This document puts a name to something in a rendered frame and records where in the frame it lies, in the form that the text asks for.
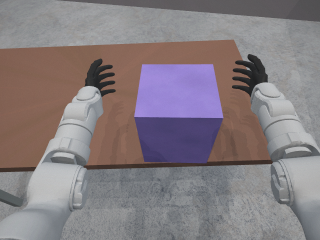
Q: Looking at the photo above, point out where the right robot hand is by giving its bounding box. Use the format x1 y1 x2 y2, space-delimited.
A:
232 54 268 97

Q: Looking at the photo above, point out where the carton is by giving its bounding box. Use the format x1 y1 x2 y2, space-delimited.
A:
134 64 224 164

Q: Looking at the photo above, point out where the robot right forearm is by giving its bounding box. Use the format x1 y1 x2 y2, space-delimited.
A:
250 82 320 162

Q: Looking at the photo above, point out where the robot left forearm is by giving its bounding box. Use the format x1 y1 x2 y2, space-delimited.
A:
26 86 104 204

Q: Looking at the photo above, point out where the left robot hand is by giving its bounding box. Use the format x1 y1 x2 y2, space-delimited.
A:
85 58 116 97

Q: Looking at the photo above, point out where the robot right upper arm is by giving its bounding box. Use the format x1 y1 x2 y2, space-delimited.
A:
270 155 320 240

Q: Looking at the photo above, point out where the robot left upper arm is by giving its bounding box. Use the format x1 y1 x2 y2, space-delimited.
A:
0 162 89 240

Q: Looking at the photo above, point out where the table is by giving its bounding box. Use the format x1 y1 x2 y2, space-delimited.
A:
0 39 273 207

